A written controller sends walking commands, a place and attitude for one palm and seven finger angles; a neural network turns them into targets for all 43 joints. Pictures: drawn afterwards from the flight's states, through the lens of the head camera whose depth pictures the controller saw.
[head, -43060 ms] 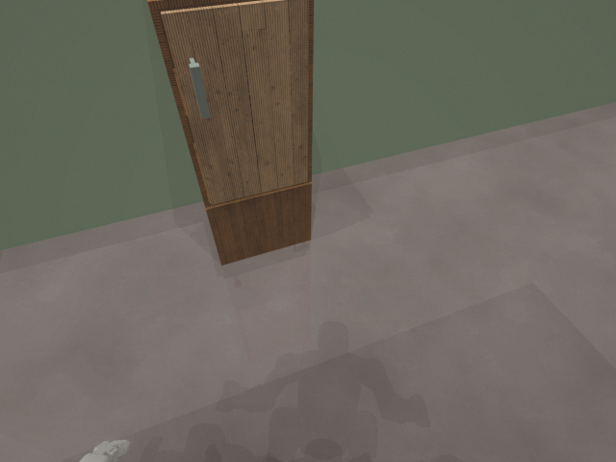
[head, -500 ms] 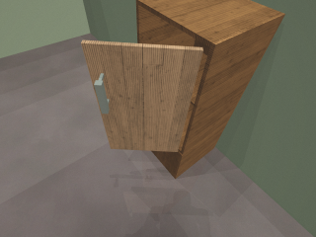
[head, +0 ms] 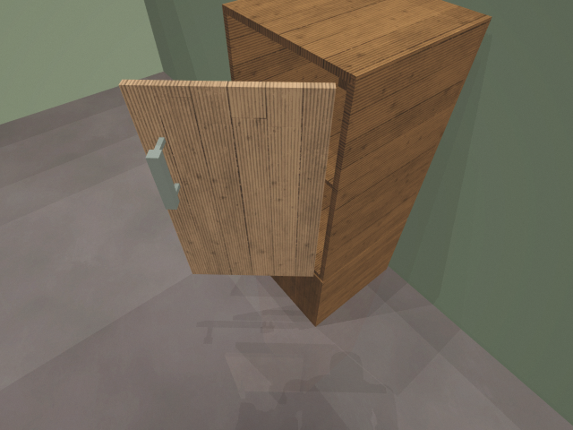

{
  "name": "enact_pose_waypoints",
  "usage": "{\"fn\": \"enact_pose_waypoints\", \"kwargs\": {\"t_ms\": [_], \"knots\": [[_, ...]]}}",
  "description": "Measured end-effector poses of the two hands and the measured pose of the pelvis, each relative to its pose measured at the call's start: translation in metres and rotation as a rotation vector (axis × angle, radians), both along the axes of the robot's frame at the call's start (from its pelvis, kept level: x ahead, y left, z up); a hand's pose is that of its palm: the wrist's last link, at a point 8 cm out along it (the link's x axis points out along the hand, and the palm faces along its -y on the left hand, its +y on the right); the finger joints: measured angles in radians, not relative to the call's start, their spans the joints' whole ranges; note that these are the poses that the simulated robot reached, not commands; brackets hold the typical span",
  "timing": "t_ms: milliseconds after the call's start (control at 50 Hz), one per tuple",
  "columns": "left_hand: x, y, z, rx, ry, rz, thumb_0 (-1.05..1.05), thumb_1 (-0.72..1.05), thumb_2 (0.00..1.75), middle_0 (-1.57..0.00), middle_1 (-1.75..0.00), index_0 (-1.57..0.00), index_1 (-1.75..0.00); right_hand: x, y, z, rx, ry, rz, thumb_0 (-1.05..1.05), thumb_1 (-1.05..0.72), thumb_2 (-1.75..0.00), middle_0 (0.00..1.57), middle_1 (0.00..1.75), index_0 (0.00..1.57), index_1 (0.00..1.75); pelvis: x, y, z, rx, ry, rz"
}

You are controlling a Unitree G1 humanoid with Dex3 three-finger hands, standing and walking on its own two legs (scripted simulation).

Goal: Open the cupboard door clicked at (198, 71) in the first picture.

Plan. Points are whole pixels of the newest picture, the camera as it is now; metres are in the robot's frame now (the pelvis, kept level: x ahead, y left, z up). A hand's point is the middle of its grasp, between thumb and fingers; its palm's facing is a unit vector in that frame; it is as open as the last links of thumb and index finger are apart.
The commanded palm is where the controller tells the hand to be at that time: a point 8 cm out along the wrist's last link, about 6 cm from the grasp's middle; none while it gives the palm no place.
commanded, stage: come to a stop and stand still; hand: left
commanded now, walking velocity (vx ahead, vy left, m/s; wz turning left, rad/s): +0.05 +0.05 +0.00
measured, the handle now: (166, 174) +0.55 +0.27 +0.01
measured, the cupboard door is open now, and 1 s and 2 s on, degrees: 50 50 50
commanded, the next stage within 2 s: look again from close up in 0.16 s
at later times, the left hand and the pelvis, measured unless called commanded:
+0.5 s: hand out of the picture +0.05 +0.26 -0.17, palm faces +0.03 -0.96 -0.29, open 7.4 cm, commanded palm none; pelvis +0.00 +0.04 +0.00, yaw +1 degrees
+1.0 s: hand out of the picture +0.11 +0.28 -0.09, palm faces +0.28 -0.94 -0.21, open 7.4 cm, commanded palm +0.08 +0.32 -0.06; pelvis -0.03 +0.05 +0.00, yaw +3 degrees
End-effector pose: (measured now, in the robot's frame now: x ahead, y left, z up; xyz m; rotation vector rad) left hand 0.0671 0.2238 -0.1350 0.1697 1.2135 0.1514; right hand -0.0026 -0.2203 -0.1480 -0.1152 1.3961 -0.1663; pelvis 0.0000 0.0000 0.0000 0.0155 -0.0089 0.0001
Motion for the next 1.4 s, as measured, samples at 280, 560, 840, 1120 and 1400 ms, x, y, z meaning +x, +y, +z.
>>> {"fn": "enact_pose_waypoints", "kwargs": {"t_ms": [280, 560, 840, 1120, 1400], "knots": [[-0.047, 0.036, 0.001, 0.048, 0.078, 0.008, 0.0, 0.91, 0.89, -0.2, -0.3, -0.2, -0.3, 0.005, 0.002, 0.002, -0.019, -0.045, 0.029, 0.01, -0.9, -0.9, 0.2, 0.3, 0.2, 0.3, 0.001, 0.016, -0.002, -0.021, 0.001, 0.024], [-0.026, 0.087, 0.007, 0.079, -0.023, -0.006, 0.0, 0.91, 0.89, -0.2, -0.3, -0.2, -0.3, 0.068, 0.001, 0.027, -0.121, -0.254, 0.099, 0.01, -0.9, -0.9, 0.2, 0.3, 0.2, 0.3, -0.008, 0.046, -0.002, -0.023, -0.044, 0.004], [-0.042, 0.094, 0.008, 0.066, 0.021, -0.029, 0.0, 0.91, 0.89, -0.2, -0.3, -0.2, -0.3, 0.051, 0.017, 0.027, -0.097, -0.214, 0.103, 0.01, -0.9, -0.9, 0.2, 0.3, 0.2, 0.3, -0.02, 0.057, 0.004, -0.017, -0.045, -0.002], [0.081, 0.095, 0.145, 0.057, -1.085, 0.048, 0.01, 0.8, 0.85, -0.21, -0.37, -0.21, -0.37, 0.098, 0.025, 0.034, -0.056, -0.636, 0.175, 0.02, -0.9, -0.9, 0.2, 0.3, 0.2, 0.3, -0.034, 0.038, -0.023, -0.007, 0.083, 0.079], [0.041, 0.108, 0.086, -0.031, -1.189, -0.048, 0.01, 0.49, 0.72, -0.23, -0.56, -0.23, -0.57, 0.203, -0.002, 0.015, -0.141, -0.85, 0.378, 0.02, -0.9, -0.9, 0.2, 0.3, 0.2, 0.3, -0.026, 0.006, -0.095, -0.06, 0.243, 0.098]]}}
